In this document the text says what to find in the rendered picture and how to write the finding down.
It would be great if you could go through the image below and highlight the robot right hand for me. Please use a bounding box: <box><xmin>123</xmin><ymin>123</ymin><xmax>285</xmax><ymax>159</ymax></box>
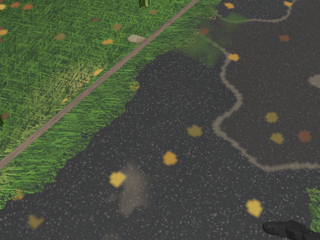
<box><xmin>262</xmin><ymin>220</ymin><xmax>320</xmax><ymax>240</ymax></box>

